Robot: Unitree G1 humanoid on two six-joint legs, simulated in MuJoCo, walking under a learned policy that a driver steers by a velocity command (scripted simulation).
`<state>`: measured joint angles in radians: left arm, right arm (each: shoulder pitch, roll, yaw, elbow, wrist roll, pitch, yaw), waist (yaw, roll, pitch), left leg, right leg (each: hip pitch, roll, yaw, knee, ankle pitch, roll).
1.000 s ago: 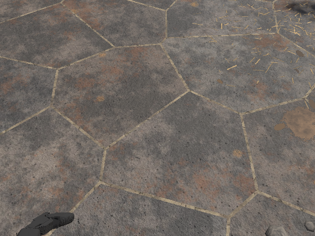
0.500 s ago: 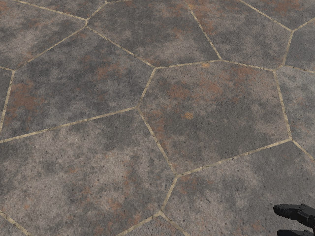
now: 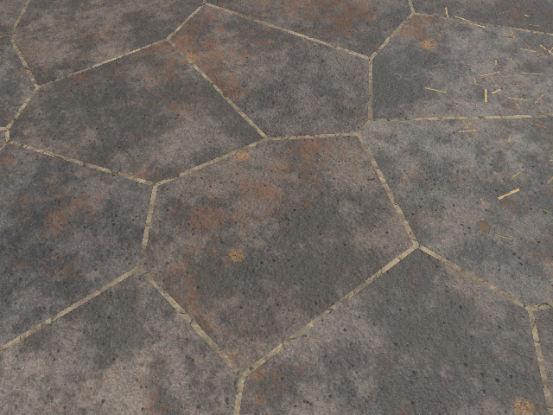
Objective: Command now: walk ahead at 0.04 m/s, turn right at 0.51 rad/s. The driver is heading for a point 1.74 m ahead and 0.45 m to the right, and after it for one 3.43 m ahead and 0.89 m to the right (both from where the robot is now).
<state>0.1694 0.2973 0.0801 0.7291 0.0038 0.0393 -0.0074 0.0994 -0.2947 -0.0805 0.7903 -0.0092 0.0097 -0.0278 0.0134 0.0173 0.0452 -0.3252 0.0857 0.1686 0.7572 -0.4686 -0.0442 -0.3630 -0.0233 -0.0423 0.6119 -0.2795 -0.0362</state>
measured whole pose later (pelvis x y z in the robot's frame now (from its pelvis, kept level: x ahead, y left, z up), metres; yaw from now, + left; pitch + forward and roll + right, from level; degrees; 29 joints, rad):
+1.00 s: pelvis +0.01 -0.01 +0.01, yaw -28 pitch +1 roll +0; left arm 0.14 0.24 0.03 0.67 0.02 0.01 0.00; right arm 0.16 -0.32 -0.07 0.83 0.00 0.03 -0.02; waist -0.02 0.04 0.05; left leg -0.38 0.06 -0.01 0.89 -0.48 -0.09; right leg -0.23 0.03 0.02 0.46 -0.24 -0.03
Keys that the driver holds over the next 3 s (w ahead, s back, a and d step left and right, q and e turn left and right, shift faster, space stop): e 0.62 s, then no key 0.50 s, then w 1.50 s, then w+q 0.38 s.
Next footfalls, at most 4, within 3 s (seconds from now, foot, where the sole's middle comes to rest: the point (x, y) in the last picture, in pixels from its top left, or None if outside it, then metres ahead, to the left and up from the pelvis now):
0.44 left None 0.11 0.13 -0.77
0.84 right None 0.01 -0.13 -0.77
1.16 left None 0.10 0.10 -0.76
1.82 left None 0.44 -0.08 -0.77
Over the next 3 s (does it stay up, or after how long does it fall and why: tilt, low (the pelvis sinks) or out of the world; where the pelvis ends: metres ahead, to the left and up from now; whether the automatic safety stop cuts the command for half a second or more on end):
stays up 0.83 -0.37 -0.01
